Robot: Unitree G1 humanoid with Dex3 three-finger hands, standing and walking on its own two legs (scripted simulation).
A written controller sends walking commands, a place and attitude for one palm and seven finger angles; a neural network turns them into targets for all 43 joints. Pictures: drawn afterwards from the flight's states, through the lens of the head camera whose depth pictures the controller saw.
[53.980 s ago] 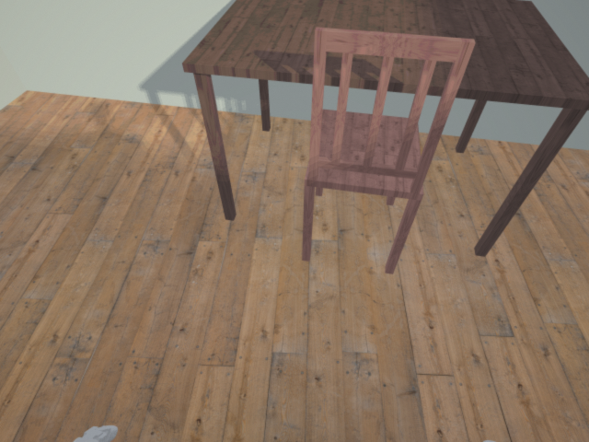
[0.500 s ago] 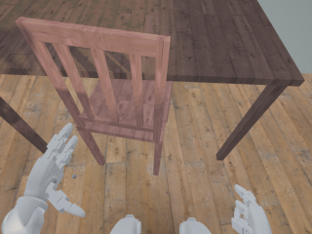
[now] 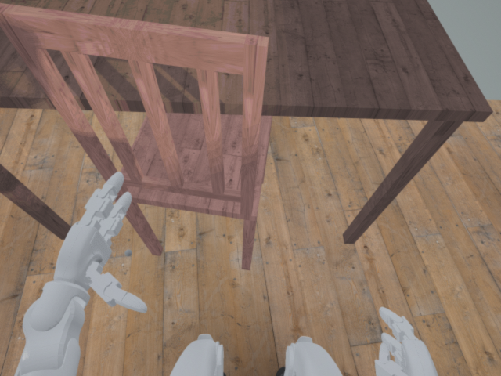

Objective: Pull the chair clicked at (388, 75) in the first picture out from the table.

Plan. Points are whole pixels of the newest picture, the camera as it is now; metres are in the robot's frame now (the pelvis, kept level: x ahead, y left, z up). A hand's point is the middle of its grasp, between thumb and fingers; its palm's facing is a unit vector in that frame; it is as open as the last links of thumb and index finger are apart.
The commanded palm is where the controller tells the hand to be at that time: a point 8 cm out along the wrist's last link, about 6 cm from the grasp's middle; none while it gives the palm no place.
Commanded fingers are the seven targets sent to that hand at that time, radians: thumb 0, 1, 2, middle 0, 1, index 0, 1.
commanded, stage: aim the fingers beside a spindle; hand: left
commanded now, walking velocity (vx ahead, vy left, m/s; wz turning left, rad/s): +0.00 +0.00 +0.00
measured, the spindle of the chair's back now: (163, 136) +0.51 +0.18 +0.03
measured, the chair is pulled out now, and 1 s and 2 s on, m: -0.07 -0.07 -0.07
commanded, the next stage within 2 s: push the fingers through the gap in 1.38 s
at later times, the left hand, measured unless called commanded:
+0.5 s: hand (146, 228) +0.34 +0.18 +0.01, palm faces -0.15 -0.99 -0.04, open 17.0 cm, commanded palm +0.32 +0.23 +0.01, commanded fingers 0.00 -0.50 0.30 -0.06 -0.08 -0.06 -0.08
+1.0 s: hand (153, 218) +0.36 +0.18 -0.01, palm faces -0.14 -0.99 -0.04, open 16.9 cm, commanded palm +0.35 +0.23 +0.00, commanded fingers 0.00 -0.50 0.30 -0.06 -0.08 -0.06 -0.08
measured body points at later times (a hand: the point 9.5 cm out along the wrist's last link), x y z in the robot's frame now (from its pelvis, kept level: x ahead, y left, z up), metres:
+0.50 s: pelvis +0.00 +0.00 -0.01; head +0.11 +0.01 +0.42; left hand +0.34 +0.23 +0.01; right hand +0.14 -0.25 -0.11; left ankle +0.01 +0.08 -0.65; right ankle +0.03 -0.12 -0.65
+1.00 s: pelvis +0.00 +0.00 -0.02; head +0.12 +0.01 +0.41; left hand +0.36 +0.23 +0.00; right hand +0.12 -0.26 -0.13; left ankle +0.01 +0.08 -0.65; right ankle +0.03 -0.12 -0.65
